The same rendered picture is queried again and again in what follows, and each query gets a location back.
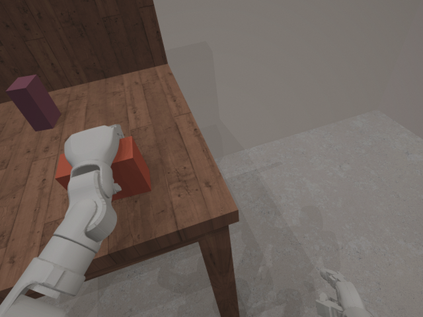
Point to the table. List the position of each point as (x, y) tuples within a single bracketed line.
[(103, 62)]

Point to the sponge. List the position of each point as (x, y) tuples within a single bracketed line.
[(129, 170)]

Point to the right robot hand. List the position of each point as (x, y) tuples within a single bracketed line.
[(346, 297)]

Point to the left robot forearm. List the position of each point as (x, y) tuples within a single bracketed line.
[(90, 218)]

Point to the left robot hand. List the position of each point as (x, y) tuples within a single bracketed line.
[(98, 143)]

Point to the left robot upper arm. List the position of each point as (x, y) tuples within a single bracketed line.
[(26, 306)]

